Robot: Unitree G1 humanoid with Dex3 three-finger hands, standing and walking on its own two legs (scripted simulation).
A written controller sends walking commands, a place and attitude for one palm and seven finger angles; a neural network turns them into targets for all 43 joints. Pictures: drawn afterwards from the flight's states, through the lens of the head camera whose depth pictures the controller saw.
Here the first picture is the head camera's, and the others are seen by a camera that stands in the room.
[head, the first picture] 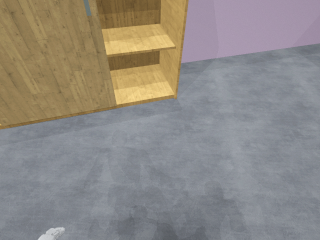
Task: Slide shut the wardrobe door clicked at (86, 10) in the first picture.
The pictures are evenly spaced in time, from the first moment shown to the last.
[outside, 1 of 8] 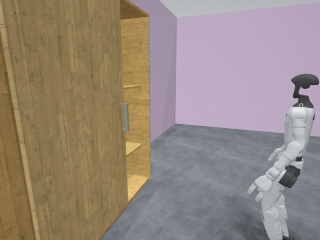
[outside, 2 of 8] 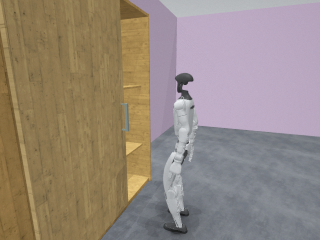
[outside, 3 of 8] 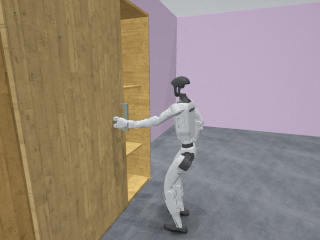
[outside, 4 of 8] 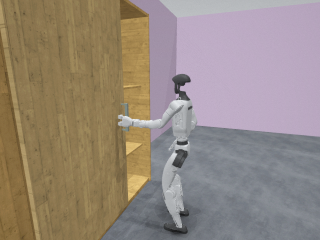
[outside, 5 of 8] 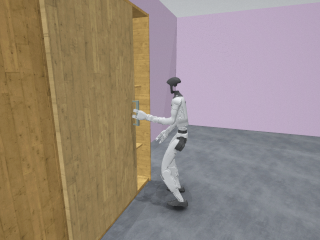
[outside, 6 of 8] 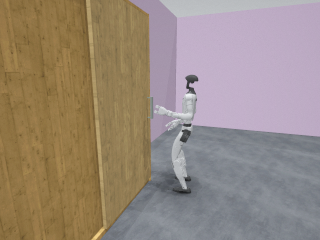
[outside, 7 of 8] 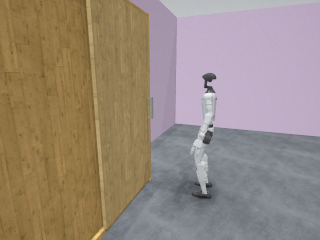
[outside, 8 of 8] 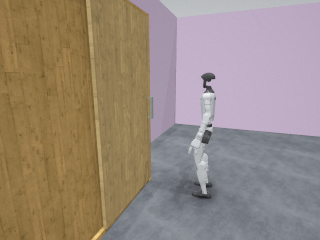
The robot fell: no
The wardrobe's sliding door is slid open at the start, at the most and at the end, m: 0.53 0.53 0.00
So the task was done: yes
